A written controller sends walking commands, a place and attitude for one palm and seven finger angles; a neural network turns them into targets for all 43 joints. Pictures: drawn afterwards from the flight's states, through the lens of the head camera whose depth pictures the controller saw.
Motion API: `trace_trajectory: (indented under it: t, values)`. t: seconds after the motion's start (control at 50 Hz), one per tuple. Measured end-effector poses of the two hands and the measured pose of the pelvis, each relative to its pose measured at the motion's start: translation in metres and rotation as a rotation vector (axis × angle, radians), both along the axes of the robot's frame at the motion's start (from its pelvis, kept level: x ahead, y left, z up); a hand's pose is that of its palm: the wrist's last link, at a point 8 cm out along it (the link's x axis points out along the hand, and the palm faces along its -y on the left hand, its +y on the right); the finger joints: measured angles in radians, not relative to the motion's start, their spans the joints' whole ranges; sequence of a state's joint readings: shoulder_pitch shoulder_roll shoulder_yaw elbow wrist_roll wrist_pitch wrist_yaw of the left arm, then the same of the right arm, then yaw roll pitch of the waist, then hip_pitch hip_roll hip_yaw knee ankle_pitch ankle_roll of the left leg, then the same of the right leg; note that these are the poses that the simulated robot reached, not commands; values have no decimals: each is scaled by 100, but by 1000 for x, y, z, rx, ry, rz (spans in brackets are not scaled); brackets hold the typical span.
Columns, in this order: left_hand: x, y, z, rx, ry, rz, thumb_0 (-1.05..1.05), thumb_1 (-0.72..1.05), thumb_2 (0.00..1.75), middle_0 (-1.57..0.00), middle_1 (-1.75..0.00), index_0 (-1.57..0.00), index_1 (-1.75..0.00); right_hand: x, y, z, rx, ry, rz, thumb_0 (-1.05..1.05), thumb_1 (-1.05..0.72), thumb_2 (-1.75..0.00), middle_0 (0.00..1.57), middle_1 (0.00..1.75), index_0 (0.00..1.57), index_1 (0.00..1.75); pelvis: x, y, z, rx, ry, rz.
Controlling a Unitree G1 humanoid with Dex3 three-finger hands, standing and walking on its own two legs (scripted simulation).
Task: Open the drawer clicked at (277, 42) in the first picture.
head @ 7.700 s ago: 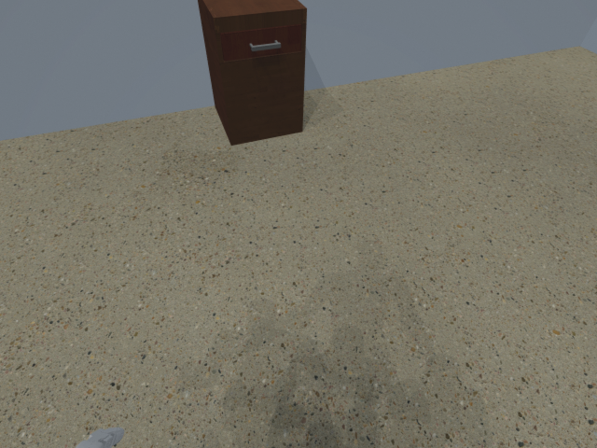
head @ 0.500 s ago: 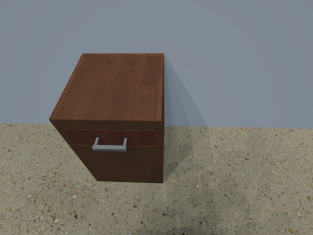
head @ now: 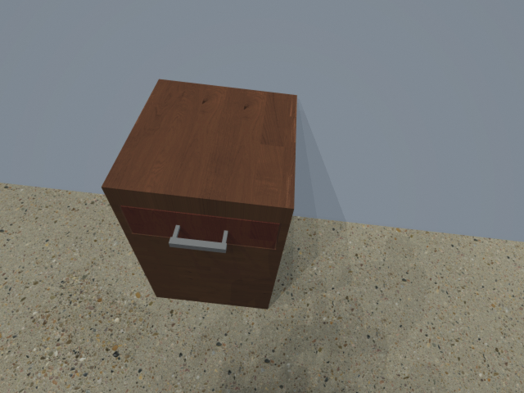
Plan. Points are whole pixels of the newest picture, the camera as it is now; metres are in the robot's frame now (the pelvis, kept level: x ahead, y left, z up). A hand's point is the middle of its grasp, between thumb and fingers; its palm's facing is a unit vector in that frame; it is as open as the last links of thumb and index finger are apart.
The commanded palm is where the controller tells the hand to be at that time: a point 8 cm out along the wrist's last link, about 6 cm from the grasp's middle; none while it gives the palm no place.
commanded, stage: come to a stop and stand still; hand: left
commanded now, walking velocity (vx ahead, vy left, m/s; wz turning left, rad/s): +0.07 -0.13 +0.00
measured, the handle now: (199, 238) +0.48 +0.18 -0.23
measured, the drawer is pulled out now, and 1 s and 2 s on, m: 0.00 0.00 0.00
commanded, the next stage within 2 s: look again from close up in 1.82 s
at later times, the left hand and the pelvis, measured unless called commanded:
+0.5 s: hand out of the picture +0.00 +0.10 -0.17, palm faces +0.01 -0.97 -0.23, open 7.2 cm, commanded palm none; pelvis -0.02 -0.08 +0.00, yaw +0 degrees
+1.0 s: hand out of the picture -0.03 +0.05 -0.18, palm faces +0.10 -0.98 -0.15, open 7.4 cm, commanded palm none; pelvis +0.02 -0.09 -0.01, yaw +1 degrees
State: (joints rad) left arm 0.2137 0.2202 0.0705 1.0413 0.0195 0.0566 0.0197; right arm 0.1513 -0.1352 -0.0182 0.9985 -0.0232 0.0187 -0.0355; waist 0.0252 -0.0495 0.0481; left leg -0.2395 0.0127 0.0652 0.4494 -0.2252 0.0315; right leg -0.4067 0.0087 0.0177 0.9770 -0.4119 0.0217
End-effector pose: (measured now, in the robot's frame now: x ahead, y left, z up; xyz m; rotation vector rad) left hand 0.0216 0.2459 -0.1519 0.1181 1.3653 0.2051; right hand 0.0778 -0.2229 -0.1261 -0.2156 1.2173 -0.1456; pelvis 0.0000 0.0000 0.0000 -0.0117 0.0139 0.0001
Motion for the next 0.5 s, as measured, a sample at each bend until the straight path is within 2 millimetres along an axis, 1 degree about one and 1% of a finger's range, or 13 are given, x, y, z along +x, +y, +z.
trace_trajectory:
  t: [0.08,0.16,0.22,0.28,0.34,0.42,0.5]
  values:
    - [-17,-3,3,-5,59,-24,1,91,90,-19,-30,-20,-29,-14,-4,1,6,-1,-35,0,-92,-90,20,30,20,30,-3,-3,3,5,11,-23]
    - [-22,-15,6,-1,87,-58,1,91,90,-19,-30,-20,-29,-42,-19,-4,13,29,-84,0,-91,-90,20,30,20,30,-10,-13,3,9,10,-34]
    - [-18,-30,9,10,64,-79,1,91,90,-19,-30,-20,-29,-70,-34,-13,27,79,-116,0,-91,-90,20,30,20,30,-16,-26,0,21,6,-34]
    - [-14,-49,10,29,21,-89,1,91,90,-19,-30,-20,-29,-100,-51,-27,51,141,-144,0,-91,-90,20,30,20,30,-21,-41,-5,34,-7,-30]
    - [-14,-70,16,29,-6,-91,1,91,90,-19,-30,-20,-29,-124,-61,-31,74,204,-153,1,-91,-90,20,30,20,30,-20,-54,-3,26,-18,-19]
    - [-17,-87,16,35,-9,-85,1,93,90,-20,-30,-20,-29,-143,-67,-34,93,249,-153,1,-91,-90,20,30,19,30,-18,-69,-3,21,-30,-17]
    - [-25,-103,13,29,8,-64,1,94,90,-20,-30,-21,-29,-153,-70,-34,111,288,-146,1,-91,-90,20,30,19,30,-16,-83,-3,22,-39,-5]
